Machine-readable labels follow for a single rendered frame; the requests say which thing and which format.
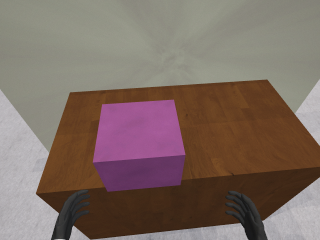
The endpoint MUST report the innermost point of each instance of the left robot hand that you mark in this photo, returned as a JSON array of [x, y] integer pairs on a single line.
[[68, 216]]

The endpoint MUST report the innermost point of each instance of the carton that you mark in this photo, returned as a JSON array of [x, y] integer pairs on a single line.
[[139, 145]]

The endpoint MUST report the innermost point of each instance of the pedestal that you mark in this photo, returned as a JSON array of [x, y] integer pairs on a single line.
[[237, 136]]

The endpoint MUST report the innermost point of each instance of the right robot hand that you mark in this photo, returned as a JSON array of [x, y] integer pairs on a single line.
[[248, 215]]

